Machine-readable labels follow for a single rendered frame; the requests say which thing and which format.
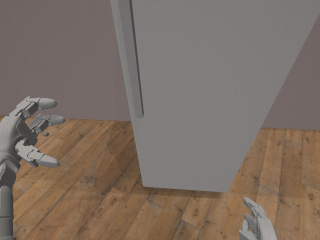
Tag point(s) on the left robot hand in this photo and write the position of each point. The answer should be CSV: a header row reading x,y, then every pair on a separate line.
x,y
13,130

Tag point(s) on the robot left forearm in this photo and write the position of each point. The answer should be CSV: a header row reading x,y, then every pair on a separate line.
x,y
9,166

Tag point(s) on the right robot hand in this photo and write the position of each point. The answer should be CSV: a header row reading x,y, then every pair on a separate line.
x,y
262,227

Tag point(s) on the fridge door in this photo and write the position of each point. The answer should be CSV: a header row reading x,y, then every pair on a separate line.
x,y
210,71

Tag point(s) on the handle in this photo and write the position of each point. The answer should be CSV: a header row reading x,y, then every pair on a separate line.
x,y
128,29

